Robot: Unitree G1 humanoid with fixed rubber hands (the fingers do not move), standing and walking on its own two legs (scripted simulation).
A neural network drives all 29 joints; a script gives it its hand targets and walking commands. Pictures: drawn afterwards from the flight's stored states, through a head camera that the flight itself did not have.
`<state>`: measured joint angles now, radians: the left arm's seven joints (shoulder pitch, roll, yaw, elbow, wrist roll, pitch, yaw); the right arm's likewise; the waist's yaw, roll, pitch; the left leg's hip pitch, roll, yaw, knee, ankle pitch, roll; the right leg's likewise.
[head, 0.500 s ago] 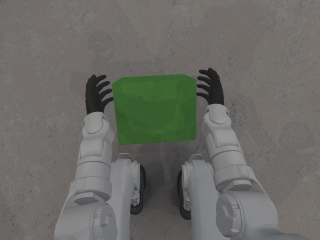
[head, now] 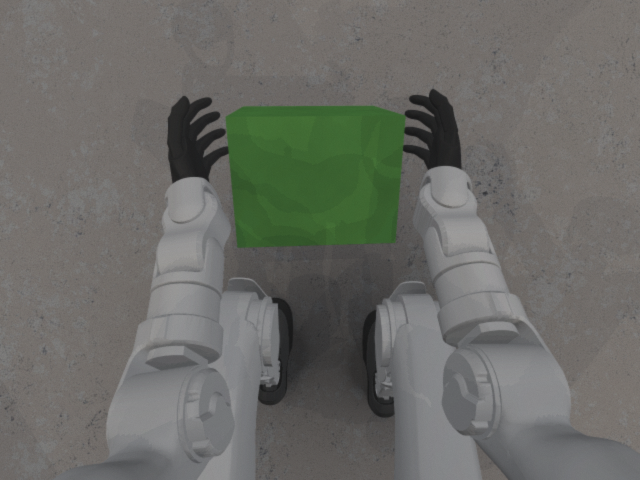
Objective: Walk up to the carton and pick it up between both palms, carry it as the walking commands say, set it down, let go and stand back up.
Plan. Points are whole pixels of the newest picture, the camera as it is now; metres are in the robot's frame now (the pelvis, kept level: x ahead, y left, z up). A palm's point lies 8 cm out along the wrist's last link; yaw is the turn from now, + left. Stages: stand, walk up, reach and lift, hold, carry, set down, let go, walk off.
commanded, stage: set down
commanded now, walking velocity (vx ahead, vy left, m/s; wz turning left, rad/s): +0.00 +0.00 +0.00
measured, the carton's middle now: (312, 168) +0.48 +0.00 -0.26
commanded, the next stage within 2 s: none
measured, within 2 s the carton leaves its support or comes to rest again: neither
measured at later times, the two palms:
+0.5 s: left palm (209, 157) +0.49 +0.13 -0.20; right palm (425, 163) +0.47 -0.15 -0.22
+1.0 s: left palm (200, 144) +0.51 +0.15 -0.22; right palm (416, 147) +0.50 -0.15 -0.24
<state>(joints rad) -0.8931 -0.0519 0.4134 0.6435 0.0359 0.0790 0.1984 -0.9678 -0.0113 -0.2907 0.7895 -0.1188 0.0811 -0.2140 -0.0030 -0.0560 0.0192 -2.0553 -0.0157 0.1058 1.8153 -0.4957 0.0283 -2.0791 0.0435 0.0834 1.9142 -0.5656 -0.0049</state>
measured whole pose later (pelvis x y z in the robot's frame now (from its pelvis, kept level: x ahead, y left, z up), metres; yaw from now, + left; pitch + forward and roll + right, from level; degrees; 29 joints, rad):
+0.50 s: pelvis +0.00 +0.00 -0.05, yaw +0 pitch +40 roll +6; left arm -1.12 0.05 0.38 0.80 0.01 0.08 0.18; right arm -1.14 -0.10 -0.29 0.92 -0.07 0.08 -0.20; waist 0.00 -0.05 0.17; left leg -2.17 -0.02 0.11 1.97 -0.51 0.03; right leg -2.18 0.04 0.08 2.07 -0.59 0.00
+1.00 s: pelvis +0.00 +0.00 -0.07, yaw +0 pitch +40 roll +5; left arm -1.21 0.15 0.39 0.89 0.06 0.11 0.08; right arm -1.24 -0.13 -0.29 0.97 -0.07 0.08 -0.11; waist 0.00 -0.03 0.19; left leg -2.24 -0.02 0.11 2.05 -0.52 0.03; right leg -2.24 0.04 0.07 2.15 -0.60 0.00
